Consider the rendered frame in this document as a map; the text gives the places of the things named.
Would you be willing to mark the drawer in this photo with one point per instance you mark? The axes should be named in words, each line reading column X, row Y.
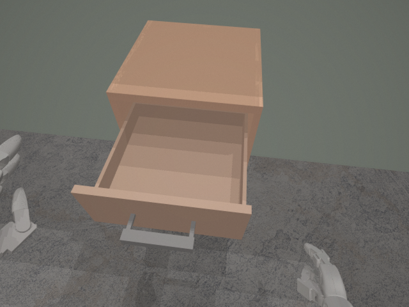
column 172, row 165

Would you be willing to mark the robot left hand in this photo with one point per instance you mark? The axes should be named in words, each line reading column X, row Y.
column 13, row 235

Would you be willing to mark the cabinet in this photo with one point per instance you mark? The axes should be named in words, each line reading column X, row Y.
column 192, row 65

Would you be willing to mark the handle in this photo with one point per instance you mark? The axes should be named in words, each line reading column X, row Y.
column 158, row 240

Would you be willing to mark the robot right hand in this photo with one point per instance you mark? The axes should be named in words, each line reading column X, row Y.
column 323, row 283

